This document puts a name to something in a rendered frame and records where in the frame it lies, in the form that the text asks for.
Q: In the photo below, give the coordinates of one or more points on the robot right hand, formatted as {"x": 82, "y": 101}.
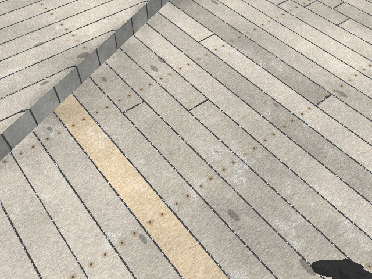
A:
{"x": 341, "y": 269}

